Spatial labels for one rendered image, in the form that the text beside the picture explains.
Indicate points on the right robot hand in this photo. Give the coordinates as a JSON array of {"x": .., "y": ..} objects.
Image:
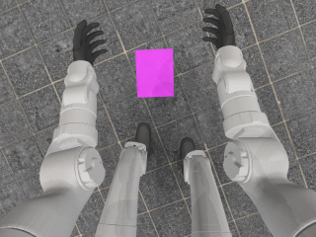
[{"x": 224, "y": 32}]

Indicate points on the right robot thigh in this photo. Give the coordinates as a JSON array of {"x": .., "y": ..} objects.
[{"x": 208, "y": 215}]

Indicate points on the robot right upper arm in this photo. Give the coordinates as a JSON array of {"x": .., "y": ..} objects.
[{"x": 260, "y": 165}]

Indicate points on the robot left upper arm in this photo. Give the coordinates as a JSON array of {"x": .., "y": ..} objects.
[{"x": 68, "y": 178}]

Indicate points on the right robot forearm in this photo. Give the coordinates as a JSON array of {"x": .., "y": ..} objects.
[{"x": 237, "y": 97}]

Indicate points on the robot left foot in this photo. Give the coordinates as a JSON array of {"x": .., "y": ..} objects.
[{"x": 143, "y": 135}]

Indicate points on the left robot forearm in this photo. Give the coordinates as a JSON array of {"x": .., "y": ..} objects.
[{"x": 78, "y": 113}]

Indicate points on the left robot hand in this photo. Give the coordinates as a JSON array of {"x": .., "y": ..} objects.
[{"x": 82, "y": 48}]

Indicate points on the carton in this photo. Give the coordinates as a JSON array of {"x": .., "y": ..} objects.
[{"x": 154, "y": 73}]

